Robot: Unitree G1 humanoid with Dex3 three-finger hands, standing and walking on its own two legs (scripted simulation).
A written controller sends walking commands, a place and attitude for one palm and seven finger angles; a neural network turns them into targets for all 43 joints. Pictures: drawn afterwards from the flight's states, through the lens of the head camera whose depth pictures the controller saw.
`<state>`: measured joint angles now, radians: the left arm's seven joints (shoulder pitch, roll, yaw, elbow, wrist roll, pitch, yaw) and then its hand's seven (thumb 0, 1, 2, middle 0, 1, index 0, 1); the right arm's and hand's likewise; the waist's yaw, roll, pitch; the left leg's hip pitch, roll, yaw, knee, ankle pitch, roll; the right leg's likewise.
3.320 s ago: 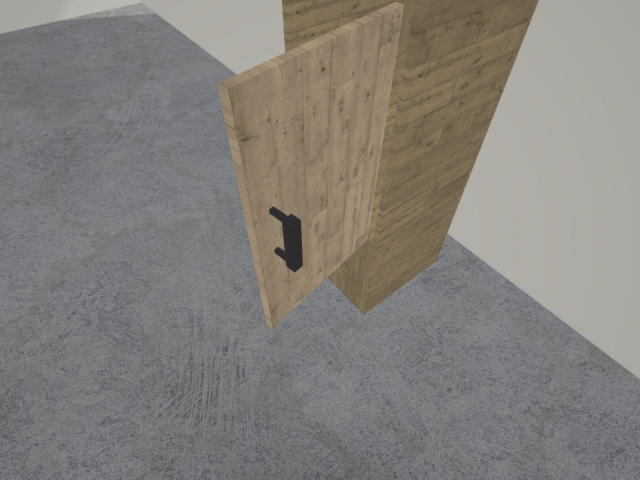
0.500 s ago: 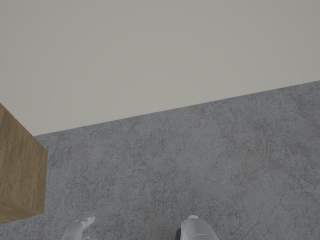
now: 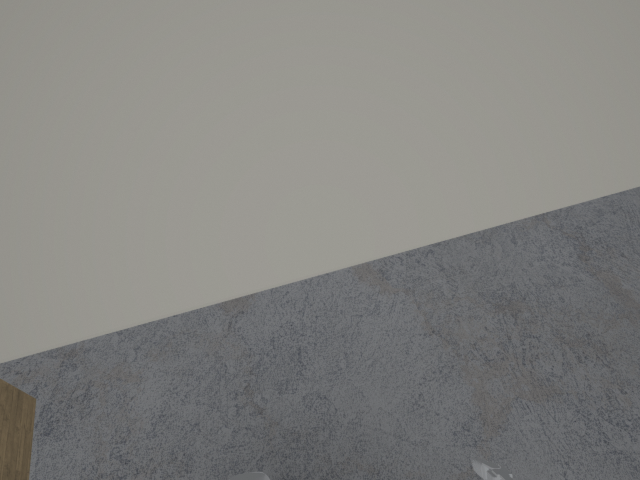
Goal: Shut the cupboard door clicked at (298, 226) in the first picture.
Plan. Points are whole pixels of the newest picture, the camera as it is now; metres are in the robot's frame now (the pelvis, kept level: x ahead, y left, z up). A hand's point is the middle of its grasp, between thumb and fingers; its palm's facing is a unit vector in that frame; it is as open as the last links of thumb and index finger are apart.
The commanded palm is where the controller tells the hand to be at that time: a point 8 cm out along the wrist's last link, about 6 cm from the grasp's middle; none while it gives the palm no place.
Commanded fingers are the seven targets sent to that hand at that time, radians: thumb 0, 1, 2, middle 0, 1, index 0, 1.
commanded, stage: walk to a spot facing it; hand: left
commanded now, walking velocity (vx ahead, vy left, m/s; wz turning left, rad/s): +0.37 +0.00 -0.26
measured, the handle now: out of the picture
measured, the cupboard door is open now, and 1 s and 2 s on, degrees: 100 100 100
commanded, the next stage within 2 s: turn to face it in 0.50 s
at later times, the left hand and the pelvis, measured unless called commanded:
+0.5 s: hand (275, 341) +0.35 +0.11 -0.16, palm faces -0.14 -0.97 -0.21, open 7.4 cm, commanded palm none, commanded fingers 0.00 0.90 0.90 -0.20 -0.30 -0.20 -0.30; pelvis +0.22 -0.06 -0.01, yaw -7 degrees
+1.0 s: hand (292, 281) +0.47 +0.09 -0.16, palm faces +0.09 -0.97 -0.23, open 7.4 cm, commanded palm none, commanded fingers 0.00 0.90 0.90 -0.20 -0.30 -0.20 -0.30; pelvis +0.39 -0.10 +0.00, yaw +4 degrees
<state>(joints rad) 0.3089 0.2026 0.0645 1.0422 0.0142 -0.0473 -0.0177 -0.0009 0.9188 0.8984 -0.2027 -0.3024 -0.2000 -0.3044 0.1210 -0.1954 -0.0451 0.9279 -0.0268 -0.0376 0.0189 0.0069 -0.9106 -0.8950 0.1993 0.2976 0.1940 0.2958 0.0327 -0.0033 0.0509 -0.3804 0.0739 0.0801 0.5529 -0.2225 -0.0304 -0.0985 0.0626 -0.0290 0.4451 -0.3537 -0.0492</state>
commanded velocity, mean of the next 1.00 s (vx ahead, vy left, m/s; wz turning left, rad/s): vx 0.18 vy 0.00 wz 0.19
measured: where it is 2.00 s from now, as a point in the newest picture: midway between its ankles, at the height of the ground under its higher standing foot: (383, 390)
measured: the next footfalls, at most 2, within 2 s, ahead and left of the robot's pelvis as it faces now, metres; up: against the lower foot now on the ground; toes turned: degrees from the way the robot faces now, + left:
right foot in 0.40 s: +0.28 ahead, -0.17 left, +0.00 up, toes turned -15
left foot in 0.72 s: +0.45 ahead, +0.04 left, +0.00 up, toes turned +4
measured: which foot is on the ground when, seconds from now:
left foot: down 0.00-0.40, up 0.42-0.70, down 0.72-1.00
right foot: down 0.00-0.02, up 0.04-0.38, down 0.40-0.74, up 0.76-1.00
